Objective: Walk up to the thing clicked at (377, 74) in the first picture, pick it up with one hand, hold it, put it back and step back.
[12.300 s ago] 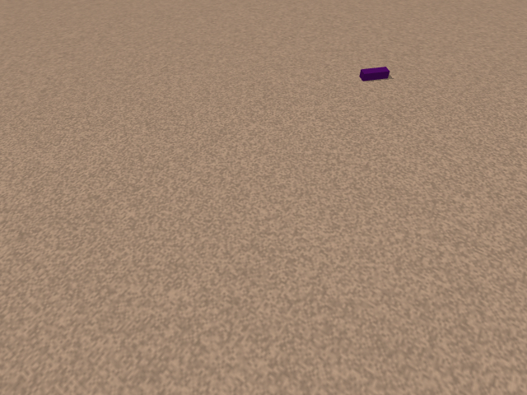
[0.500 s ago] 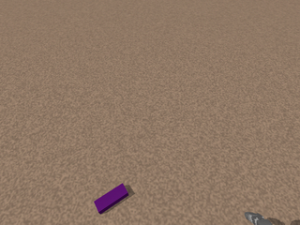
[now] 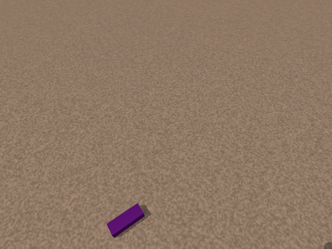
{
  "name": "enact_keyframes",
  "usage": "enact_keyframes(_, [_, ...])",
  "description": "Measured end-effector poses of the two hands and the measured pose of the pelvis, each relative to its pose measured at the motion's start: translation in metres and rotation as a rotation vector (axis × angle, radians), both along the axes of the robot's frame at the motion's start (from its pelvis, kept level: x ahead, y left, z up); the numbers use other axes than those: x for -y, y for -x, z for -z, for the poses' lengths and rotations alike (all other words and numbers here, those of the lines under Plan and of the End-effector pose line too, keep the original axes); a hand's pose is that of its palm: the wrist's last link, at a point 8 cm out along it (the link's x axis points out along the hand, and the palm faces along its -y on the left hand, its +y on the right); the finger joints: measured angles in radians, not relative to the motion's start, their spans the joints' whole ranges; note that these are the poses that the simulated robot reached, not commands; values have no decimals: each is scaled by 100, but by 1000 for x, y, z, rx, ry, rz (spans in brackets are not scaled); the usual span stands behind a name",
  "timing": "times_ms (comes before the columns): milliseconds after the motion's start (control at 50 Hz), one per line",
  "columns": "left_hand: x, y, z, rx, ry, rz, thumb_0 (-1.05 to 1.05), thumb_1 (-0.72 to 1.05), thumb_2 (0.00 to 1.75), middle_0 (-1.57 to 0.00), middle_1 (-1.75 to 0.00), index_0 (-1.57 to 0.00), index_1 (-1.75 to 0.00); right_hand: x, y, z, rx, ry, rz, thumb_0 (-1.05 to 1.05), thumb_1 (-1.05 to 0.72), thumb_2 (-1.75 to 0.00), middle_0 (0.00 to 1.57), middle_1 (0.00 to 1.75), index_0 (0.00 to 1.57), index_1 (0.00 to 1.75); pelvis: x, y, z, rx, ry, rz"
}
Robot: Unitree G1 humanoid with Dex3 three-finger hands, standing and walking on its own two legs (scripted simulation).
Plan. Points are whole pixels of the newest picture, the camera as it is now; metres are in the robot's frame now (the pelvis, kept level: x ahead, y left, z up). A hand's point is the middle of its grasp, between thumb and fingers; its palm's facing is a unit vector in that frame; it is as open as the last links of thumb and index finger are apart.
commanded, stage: walk up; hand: left
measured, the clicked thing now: (126, 219) +0.39 +0.25 -0.75
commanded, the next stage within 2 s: none
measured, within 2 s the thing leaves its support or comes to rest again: neither
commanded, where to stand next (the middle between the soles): +0.01 +0.01 m, yaw +0 degrees
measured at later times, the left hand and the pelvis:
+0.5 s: hand out of the picture +0.05 +0.27 -0.16, palm faces +0.00 -0.94 -0.34, open 7.4 cm; pelvis -0.01 +0.02 +0.00, yaw +0 degrees
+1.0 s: hand out of the picture +0.06 +0.27 -0.16, palm faces +0.00 -0.93 -0.36, open 7.4 cm; pelvis -0.02 +0.01 -0.01, yaw +1 degrees
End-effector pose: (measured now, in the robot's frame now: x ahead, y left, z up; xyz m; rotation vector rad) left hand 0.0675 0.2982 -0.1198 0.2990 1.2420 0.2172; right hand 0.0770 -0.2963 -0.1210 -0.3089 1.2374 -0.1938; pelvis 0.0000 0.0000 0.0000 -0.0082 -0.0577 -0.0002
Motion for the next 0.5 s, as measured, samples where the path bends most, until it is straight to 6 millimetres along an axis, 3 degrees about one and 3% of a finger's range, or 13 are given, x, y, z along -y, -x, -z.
enact_keyframes(200, [-6, 10, 7, -26, 24, 4, 1, 90, 90, -20, -30, -21, -30, -11, 22, -1, -31, 7, 23, 1, -90, -90, 21, 30, 20, 30, -11, 6, 0, -8, 0, 2])
enact_keyframes(500, [-18, 21, 3, -30, 2, -11, 1, 90, 90, -20, -30, -21, -30, -21, 4, 0, 20, -11, 2, 1, -90, -90, 21, 30, 20, 30, -16, 7, 0, -14, 1, -7])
